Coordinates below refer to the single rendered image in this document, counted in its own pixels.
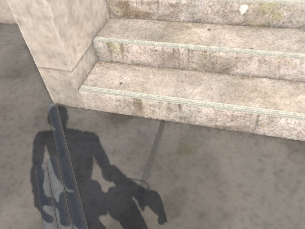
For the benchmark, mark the stairs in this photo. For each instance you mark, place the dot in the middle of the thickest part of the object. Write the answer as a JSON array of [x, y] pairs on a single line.
[[235, 65]]

